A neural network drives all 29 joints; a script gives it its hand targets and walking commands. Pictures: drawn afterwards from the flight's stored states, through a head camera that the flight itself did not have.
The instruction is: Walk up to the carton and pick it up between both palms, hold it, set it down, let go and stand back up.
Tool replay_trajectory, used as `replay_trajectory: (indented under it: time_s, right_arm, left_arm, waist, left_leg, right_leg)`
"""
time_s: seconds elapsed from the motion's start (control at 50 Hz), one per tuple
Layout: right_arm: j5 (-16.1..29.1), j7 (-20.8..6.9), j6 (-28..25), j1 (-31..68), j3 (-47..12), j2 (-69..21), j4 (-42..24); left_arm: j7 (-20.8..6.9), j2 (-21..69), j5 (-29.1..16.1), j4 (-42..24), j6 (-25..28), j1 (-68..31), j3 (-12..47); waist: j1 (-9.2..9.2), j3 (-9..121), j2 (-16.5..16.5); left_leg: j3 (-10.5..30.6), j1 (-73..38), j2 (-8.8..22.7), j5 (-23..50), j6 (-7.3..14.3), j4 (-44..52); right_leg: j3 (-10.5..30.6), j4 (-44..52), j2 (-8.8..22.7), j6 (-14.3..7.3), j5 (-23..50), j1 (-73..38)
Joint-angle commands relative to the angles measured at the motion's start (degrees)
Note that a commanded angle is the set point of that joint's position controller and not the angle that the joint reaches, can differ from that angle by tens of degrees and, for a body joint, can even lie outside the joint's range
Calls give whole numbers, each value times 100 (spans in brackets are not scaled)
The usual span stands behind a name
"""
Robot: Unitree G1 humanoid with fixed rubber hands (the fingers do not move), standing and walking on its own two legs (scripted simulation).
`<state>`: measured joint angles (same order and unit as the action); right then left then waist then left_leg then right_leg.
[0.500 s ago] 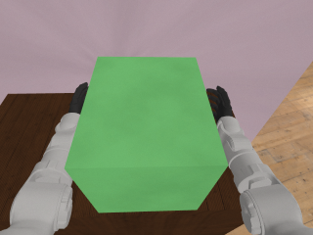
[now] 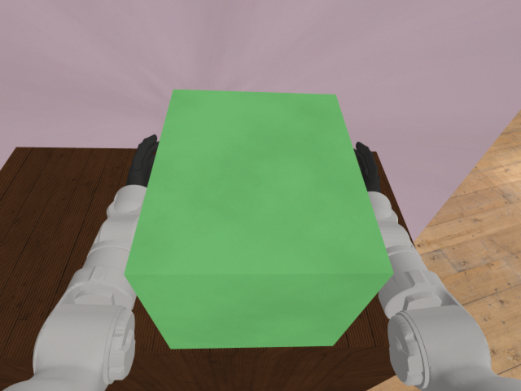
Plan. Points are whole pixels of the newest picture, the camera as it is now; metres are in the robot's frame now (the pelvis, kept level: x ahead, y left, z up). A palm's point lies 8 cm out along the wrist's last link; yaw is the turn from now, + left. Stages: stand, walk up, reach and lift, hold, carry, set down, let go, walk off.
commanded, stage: reach and lift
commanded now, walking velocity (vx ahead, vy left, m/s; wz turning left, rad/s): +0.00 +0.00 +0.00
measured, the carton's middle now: (254, 219) +0.37 +0.03 +0.06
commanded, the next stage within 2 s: none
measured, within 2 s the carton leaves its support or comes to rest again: leaves its support in 0.90 s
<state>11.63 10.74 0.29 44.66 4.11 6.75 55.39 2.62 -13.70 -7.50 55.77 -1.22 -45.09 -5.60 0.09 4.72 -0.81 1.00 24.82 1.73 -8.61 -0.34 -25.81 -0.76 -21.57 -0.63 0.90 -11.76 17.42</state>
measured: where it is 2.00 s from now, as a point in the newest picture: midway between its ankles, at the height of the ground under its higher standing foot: outside the picture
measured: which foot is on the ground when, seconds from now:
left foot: down 0.00-1.00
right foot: down 0.00-1.00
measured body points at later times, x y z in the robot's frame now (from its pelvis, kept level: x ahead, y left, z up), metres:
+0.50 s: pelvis +0.01 +0.00 +0.00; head +0.04 +0.02 +0.45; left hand +0.43 +0.21 +0.09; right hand +0.43 -0.16 +0.09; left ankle +0.04 +0.12 -0.74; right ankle -0.02 -0.13 -0.74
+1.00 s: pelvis +0.03 +0.01 +0.01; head +0.01 +0.01 +0.46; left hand +0.41 +0.20 +0.10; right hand +0.42 -0.15 +0.11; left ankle +0.04 +0.12 -0.74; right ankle -0.02 -0.13 -0.74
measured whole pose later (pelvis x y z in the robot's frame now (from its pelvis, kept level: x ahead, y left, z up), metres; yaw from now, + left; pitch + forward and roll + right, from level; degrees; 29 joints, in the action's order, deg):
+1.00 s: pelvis +0.03 +0.01 +0.01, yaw +2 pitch +1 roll -1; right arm 2.7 5.1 -6.0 33.1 4.8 6.0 50.0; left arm 1.1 -8.6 -0.4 49.9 2.1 -34.0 -8.6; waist -1.5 5.0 0.2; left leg 1.8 12.4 -0.1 -9.8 0.2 -21.3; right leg -2.5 -13.3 1.1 1.7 -11.5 2.5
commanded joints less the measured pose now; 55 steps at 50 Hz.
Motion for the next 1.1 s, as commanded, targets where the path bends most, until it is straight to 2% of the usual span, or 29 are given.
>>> replay_trajectory:
  time_s: [0.0, 0.06, 0.1, 0.22, 0.28, 0.32, 0.34, 0.4, 0.44, 0.48, 0.5, 0.56, 0.62, 0.64, 0.66, 0.68, 0.7, 0.72, 0.76, 0.78, 0.82, 0.84, 0.9, 0.92, 0.98, 1.02, 1.04, 1.06, 1.08]
  right_arm:
    - [-78, -63, -256, 2472, 32, 341, -985]
    - [-55, -151, -246, 2649, 24, 235, -992]
    - [-303, -85, -252, 2565, 316, 404, -780]
    - [-424, -149, -448, 2742, 267, 88, -1013]
    - [-488, -313, -471, 2608, 201, -81, -1072]
    - [-689, -307, -451, 2449, 431, -74, -806]
    - [-712, -399, -503, 2399, 329, -337, -953]
    - [-1057, -555, -617, 2631, 394, -1190, -1120]
    - [-1672, -773, -693, 2409, 582, -2036, -857]
    - [-1952, -1128, -817, 2471, 316, -3452, -961]
    - [-2132, -1228, -871, 2289, 135, -3905, -836]
    - [-1897, -1280, -956, 2464, -432, -4191, -1181]
    - [-1472, -1246, -1012, 2269, -974, -4159, -1284]
    - [-1398, -1215, -899, 2306, -1120, -4279, -1274]
    - [-1397, -1199, -879, 2255, -1014, -4176, -1351]
    - [-1187, -1249, -885, 2562, -1177, -4181, -1421]
    - [-1184, -1199, -841, 2302, -1350, -4354, -1457]
    - [-1066, -1197, -837, 2256, -1419, -4315, -1480]
    - [-1020, -1203, -784, 2338, -1436, -4325, -1547]
    - [-923, -1216, -808, 2272, -1434, -4304, -1481]
    - [-873, -1273, -864, 2382, -1657, -4353, -1627]
    - [-831, -1266, -951, 2341, -1726, -4401, -1649]
    - [-957, -1207, -988, 2506, -1581, -4218, -1742]
    - [-917, -1189, -1087, 2628, -1664, -4184, -2089]
    - [-999, -1196, -1128, 2995, -1604, -4064, -2022]
    - [-1092, -1174, -1063, 2600, -1427, -3955, -1670]
    - [-1021, -1200, -1241, 3065, -1573, -4159, -2099]
    - [-1048, -1149, -1149, 2900, -1396, -4018, -1785]
    - [-1180, -1106, -1018, 2642, -1397, -4027, -1720]
  left_arm:
    - [-13, -42, 137, -1081, 308, -2782, 50]
    - [-45, 191, 148, -1161, 377, -2959, 122]
    - [-3, -143, 268, -775, 392, -2854, -73]
    - [-55, 180, 297, -838, 621, -2984, 2]
    - [-149, 384, 444, -946, 730, -2832, -169]
    - [-193, 304, 651, -683, 690, -2695, -291]
    - [-253, 553, 680, -921, 759, -2691, -261]
    - [-494, 1015, 903, -714, 855, -2990, -388]
    - [-782, 1867, 1329, -424, 905, -2805, -427]
    - [-1120, 3220, 1637, -562, 942, -3057, 28]
    - [-1238, 3501, 1685, -516, 939, -3112, 214]
    - [-1295, 3916, 1252, -755, 1002, -3090, 747]
    - [-1183, 4409, 992, -1170, 959, -2878, 1325]
    - [-1241, 4255, 1075, -934, 879, -2782, 1111]
    - [-1228, 4298, 1030, -1098, 870, -2827, 1118]
    - [-1184, 4501, 944, -1048, 898, -2940, 1300]
    - [-1220, 4440, 852, -1198, 871, -2698, 1305]
    - [-1154, 4616, 789, -1541, 882, -2850, 1486]
    - [-1209, 4596, 868, -1470, 854, -2770, 1414]
    - [-1137, 4719, 703, -1994, 862, -3004, 1659]
    - [-1079, 4741, 770, -2141, 901, -3056, 1724]
    - [-1058, 4838, 727, -2423, 939, -3045, 1771]
    - [-1167, 4699, 758, -2143, 881, -3121, 1607]
    - [-1088, 4973, 501, -2536, 904, -3311, 2015]
    - [-1117, 4752, 807, -2047, 855, -3155, 1592]
    - [-1107, 4677, 955, -2064, 802, -3201, 1591]
    - [-1094, 4866, 831, -2538, 957, -3616, 1748]
    - [-1077, 4892, 773, -2181, 818, -3348, 1822]
    - [-1150, 4717, 1040, -1615, 634, -2892, 1445]
  waist:
    - [-117, 3305, 695]
    - [-20, 3389, 624]
    - [-115, 2976, 481]
    - [-131, 3234, 458]
    - [64, 3189, 435]
    - [-91, 2880, 513]
    - [-80, 3082, 603]
    - [11, 2950, 161]
    - [-130, 2631, 328]
    - [-76, 2529, 587]
    - [-167, 2512, 469]
    - [-186, 2813, 343]
    - [-342, 3066, 640]
    - [-156, 2588, 552]
    - [-304, 2535, 591]
    - [-208, 2652, 723]
    - [-237, 2435, 367]
    - [-296, 2559, 613]
    - [-236, 2246, 439]
    - [-381, 2527, 681]
    - [-120, 2571, 754]
    - [-146, 2733, 739]
    - [-250, 2515, 391]
    - [-480, 2938, 419]
    - [-195, 2599, 234]
    - [-331, 2626, 381]
    - [-216, 3113, 332]
    - [-415, 2691, 218]
    - [-248, 2194, 13]
  left_leg:
    - [-193, -2795, -110, 2211, -426, -224]
    - [-208, -2770, -116, 1952, -367, -156]
    - [-231, -2415, -124, 1460, -328, -8]
    - [-290, -2525, -110, 1962, -362, -50]
    - [-302, -2564, -151, 2024, -336, 6]
    - [-342, -2567, -151, 2036, -352, 73]
    - [-335, -2655, -162, 2173, -396, 50]
    - [-461, -2458, -257, 1615, -213, 217]
    - [-493, -2595, -272, 1650, -209, 381]
    - [-563, -2682, -310, 1752, -278, 495]
    - [-628, -2654, -333, 1695, -272, 546]
    - [-519, -2551, -400, 2052, -279, 583]
    - [-368, -3015, -320, 3086, -475, 396]
    - [-392, -2804, -351, 3022, -394, 403]
    - [-340, -2900, -335, 3027, -447, 382]
    - [-272, -2969, -280, 3087, -511, 423]
    - [-270, -2939, -297, 3273, -456, 309]
    - [-200, -3079, -277, 3639, -562, 257]
    - [-193, -3117, -259, 3654, -575, 259]
    - [-116, -3344, -240, 3867, -654, 209]
    - [-130, -3427, -193, 4157, -717, 93]
    - [-118, -3644, -187, 4556, -736, 11]
    - [-87, -3401, -267, 4034, -630, 113]
    - [-19, -3568, -235, 4140, -715, 16]
    - [-75, -3281, -266, 3413, -577, 194]
    - [-79, -3407, -220, 3233, -620, 239]
    - [-118, -3361, -236, 3245, -629, 244]
    - [-112, -3232, -255, 2908, -559, 343]
    - [-196, -2833, -303, 2445, -410, 485]
  right_leg:
    - [-237, 339, -213, -22, 1271, 98]
    - [-272, 356, -189, -89, 990, 210]
    - [-255, 408, -177, -24, 709, 187]
    - [-302, 317, -216, -5, 1124, -63]
    - [-285, 396, -184, -39, 1066, -179]
    - [-333, 446, -192, -22, 1193, -292]
    - [-328, 450, -173, -37, 1235, -411]
    - [-288, 540, -85, 78, 953, -492]
    - [-363, 590, -45, 85, 1098, -681]
    - [-329, 636, 3, 125, 1159, -1022]
    - [-313, 647, 10, 104, 1322, -1148]
    - [-294, 569, -9, 259, 2129, -1761]
    - [-310, 542, -129, 170, 2661, -1683]
    - [-232, 612, -81, 161, 2594, -1792]
    - [-266, 624, -91, 179, 2472, -1720]
    - [-305, 685, -158, 127, 2050, -1524]
    - [-270, 639, -116, 181, 2515, -1709]
    - [-320, 627, -173, 120, 2595, -1740]
    - [-322, 733, -203, 121, 2328, -1475]
    - [-357, 767, -216, 72, 2267, -1360]
    - [-367, 678, -216, 60, 2216, -1253]
    - [-391, 670, -233, 65, 2473, -1260]
    - [-357, 794, -159, 94, 2409, -1291]
    - [-412, 735, -213, 33, 2422, -1196]
    - [-338, 878, -142, 33, 1996, -1369]
    - [-382, 817, -81, 94, 2142, -1410]
    - [-366, 751, -119, 50, 2182, -1451]
    - [-347, 891, -62, 63, 2046, -1381]
    - [-305, 895, -20, 110, 2056, -1621]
